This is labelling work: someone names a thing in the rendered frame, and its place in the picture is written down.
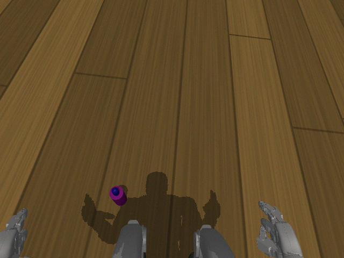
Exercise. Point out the left robot hand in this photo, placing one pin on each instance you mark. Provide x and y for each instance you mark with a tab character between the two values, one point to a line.
12	242

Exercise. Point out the right robot hand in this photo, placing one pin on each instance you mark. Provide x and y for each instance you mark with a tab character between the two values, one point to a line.
283	241

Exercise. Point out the bottle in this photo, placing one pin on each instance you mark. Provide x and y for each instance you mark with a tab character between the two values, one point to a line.
117	195

